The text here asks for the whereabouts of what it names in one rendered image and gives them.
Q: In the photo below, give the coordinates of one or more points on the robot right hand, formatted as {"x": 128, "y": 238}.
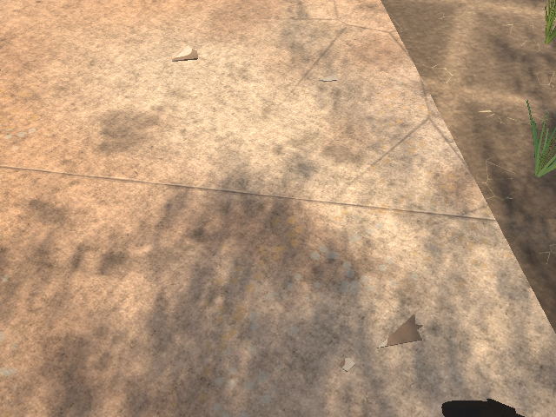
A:
{"x": 477, "y": 408}

